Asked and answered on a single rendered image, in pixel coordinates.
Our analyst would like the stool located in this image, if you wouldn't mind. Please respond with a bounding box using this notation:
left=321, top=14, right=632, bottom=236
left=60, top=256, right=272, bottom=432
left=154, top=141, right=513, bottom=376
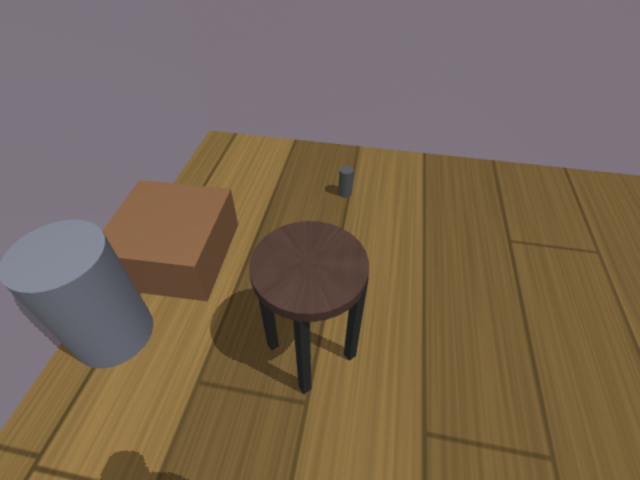
left=249, top=221, right=369, bottom=394

